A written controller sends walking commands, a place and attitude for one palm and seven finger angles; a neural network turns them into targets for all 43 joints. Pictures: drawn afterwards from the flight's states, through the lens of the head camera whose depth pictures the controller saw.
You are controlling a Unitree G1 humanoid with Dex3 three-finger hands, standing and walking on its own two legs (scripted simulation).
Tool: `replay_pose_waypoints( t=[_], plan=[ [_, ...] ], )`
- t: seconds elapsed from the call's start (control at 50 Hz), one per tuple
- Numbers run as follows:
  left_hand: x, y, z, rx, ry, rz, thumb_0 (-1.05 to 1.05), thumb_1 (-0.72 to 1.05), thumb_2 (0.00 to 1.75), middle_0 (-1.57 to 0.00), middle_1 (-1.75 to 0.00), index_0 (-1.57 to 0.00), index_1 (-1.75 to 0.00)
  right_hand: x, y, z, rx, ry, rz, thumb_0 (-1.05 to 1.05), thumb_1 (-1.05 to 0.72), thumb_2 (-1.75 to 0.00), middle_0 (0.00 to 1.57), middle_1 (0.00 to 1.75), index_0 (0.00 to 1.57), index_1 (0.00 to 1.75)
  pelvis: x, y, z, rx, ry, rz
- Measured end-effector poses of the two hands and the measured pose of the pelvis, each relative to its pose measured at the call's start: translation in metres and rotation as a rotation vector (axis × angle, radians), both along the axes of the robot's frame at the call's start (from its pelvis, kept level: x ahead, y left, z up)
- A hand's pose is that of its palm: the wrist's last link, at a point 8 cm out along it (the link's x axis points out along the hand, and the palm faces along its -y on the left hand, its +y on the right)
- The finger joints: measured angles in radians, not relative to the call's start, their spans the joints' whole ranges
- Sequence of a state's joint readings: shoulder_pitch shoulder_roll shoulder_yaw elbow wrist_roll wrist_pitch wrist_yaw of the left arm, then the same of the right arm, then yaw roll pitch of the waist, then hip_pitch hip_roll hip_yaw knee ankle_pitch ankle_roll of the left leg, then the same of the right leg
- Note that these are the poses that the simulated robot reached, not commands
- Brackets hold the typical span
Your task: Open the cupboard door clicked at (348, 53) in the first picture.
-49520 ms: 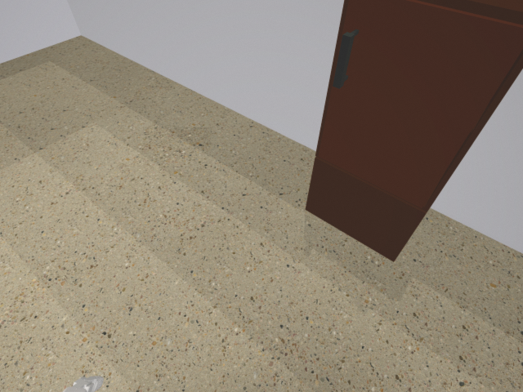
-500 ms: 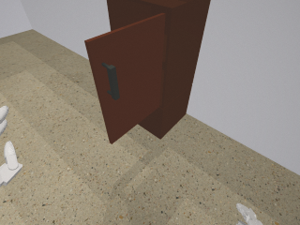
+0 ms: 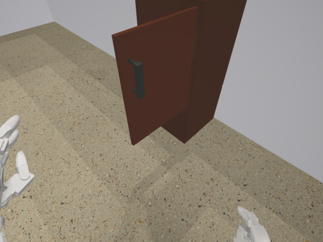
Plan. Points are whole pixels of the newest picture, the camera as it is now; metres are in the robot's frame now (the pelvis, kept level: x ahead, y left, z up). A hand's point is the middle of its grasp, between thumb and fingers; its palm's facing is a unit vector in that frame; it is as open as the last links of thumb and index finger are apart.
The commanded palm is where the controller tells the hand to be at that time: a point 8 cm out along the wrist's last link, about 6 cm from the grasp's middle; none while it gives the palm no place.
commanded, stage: let the arm hang, fingers relaxed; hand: left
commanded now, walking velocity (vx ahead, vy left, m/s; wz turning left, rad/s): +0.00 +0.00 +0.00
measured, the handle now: (136, 79) +0.67 +0.15 +0.04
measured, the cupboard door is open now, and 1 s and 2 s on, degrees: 88 88 88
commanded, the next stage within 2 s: look to check the result in 1.08 s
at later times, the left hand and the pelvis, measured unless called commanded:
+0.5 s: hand out of the picture -0.05 +0.20 -0.17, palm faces +0.02 -0.98 -0.21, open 7.3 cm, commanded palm none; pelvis +0.00 +0.00 +0.00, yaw +1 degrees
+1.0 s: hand out of the picture +0.07 +0.21 -0.16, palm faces +0.00 -0.96 -0.26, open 7.4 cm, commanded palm none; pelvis +0.01 +0.00 +0.00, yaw +0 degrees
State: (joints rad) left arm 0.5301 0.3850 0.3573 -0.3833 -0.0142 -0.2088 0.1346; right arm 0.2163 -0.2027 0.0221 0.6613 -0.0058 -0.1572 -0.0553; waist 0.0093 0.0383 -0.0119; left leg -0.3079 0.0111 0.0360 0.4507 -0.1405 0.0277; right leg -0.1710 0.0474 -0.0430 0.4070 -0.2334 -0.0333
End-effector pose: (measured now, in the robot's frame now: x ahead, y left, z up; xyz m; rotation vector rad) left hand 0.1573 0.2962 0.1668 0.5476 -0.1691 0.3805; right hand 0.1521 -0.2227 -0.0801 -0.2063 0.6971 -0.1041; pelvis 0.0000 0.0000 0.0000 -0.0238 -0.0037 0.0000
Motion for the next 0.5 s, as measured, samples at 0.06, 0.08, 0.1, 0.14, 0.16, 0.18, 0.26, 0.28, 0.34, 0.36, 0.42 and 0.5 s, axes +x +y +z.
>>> replay_pose_waypoints(
  t=[0.06, 0.08, 0.1, 0.14, 0.16, 0.18, 0.26, 0.28, 0.34, 0.36, 0.42, 0.5],
  plan=[
    [0.018, 0.007, -0.071, -0.094, 0.276, 0.004, 0.0, 0.89, 0.9, -0.2, -0.3, -0.2, -0.3, -0.002, -0.014, -0.021, -0.004, 0.091, 0.028, 0.01, -0.9, -0.9, 0.21, 0.3, 0.2, 0.3, -0.003, 0.004, -0.006, 0.001, 0.009, 0.016],
    [0.02, 0.008, -0.103, -0.142, 0.401, 0.019, 0.0, 0.9, 0.9, -0.2, -0.3, -0.2, -0.3, -0.005, -0.02, -0.027, -0.011, 0.128, 0.025, 0.01, -0.9, -0.9, 0.21, 0.3, 0.2, 0.3, -0.005, 0.005, -0.008, 0.004, 0.008, 0.018],
    [0.018, 0.006, -0.135, -0.189, 0.529, 0.034, 0.0, 0.9, 0.9, -0.2, -0.3, -0.2, -0.3, -0.009, -0.025, -0.032, -0.018, 0.162, 0.015, 0.01, -0.9, -0.9, 0.21, 0.3, 0.2, 0.3, -0.006, 0.005, -0.009, 0.008, 0.006, 0.018],
    [0.001, -0.004, -0.195, -0.278, 0.773, 0.054, 0.0, 0.9, 0.9, -0.2, -0.3, -0.19, -0.3, -0.022, -0.035, -0.038, -0.031, 0.222, -0.013, 0.01, -0.91, -0.9, 0.21, 0.3, 0.2, 0.3, -0.008, 0.004, -0.01, 0.013, -0.001, 0.014],
    [-0.011, -0.012, -0.221, -0.319, 0.884, 0.058, 0.0, 0.9, 0.9, -0.2, -0.3, -0.19, -0.3, -0.03, -0.04, -0.04, -0.039, 0.252, -0.03, 0.01, -0.91, -0.9, 0.21, 0.3, 0.2, 0.3, -0.008, 0.004, -0.01, 0.015, -0.005, 0.013],
    [-0.026, -0.022, -0.243, -0.357, 0.987, 0.06, 0.01, 0.91, 0.9, -0.2, -0.3, -0.19, -0.3, -0.039, -0.044, -0.04, -0.048, 0.283, -0.046, 0.01, -0.91, -0.9, 0.21, 0.3, 0.2, 0.3, -0.009, 0.003, -0.01, 0.016, -0.009, 0.012],
    [-0.091, -0.063, -0.302, -0.499, 1.302, 0.062, 0.01, 0.91, 0.9, -0.2, -0.3, -0.19, -0.3, -0.082, -0.057, -0.04, -0.088, 0.438, -0.097, 0.01, -0.91, -0.9, 0.2, 0.3, 0.2, 0.3, -0.009, 0.0, -0.006, 0.015, -0.022, 0.01],
    [-0.107, -0.071, -0.31, -0.533, 1.359, 0.068, 0.01, 0.91, 0.9, -0.2, -0.3, -0.2, -0.3, -0.094, -0.058, -0.04, -0.097, 0.482, -0.106, 0.01, -0.91, -0.9, 0.2, 0.3, 0.2, 0.3, -0.009, 0.0, -0.005, 0.014, -0.022, 0.01],
    [-0.149, -0.074, -0.32, -0.587, 1.471, 0.147, 0.01, 0.95, 0.9, -0.21, -0.3, -0.2, -0.3, -0.126, -0.058, -0.041, -0.109, 0.61, -0.124, 0.01, -0.91, -0.9, 0.2, 0.3, 0.2, 0.3, -0.008, -0.003, -0.002, 0.009, -0.021, 0.016],
    [-0.162, -0.073, -0.321, -0.599, 1.5, 0.17, 0.01, 0.95, 0.9, -0.21, -0.3, -0.2, -0.3, -0.136, -0.057, -0.042, -0.109, 0.648, -0.128, 0.01, -0.91, -0.9, 0.2, 0.3, 0.2, 0.3, -0.007, -0.003, -0.002, 0.008, -0.021, 0.018],
    [-0.192, -0.066, -0.318, -0.613, 1.568, 0.24, 0.01, 0.95, 0.9, -0.21, -0.3, -0.2, -0.3, -0.157, -0.05, -0.045, -0.094, 0.733, -0.137, 0.01, -0.91, -0.9, 0.2, 0.3, 0.2, 0.3, -0.006, -0.003, 0.0, 0.005, -0.021, 0.022],
    [-0.213, -0.053, -0.309, -0.594, 1.615, 0.317, 0.01, 0.93, 0.9, -0.21, -0.3, -0.2, -0.3, -0.169, -0.035, -0.053, -0.052, 0.781, -0.14, 0.01, -0.91, -0.9, 0.2, 0.3, 0.2, 0.3, -0.003, -0.002, 0.001, 0.006, -0.023, 0.022]
  ],
)
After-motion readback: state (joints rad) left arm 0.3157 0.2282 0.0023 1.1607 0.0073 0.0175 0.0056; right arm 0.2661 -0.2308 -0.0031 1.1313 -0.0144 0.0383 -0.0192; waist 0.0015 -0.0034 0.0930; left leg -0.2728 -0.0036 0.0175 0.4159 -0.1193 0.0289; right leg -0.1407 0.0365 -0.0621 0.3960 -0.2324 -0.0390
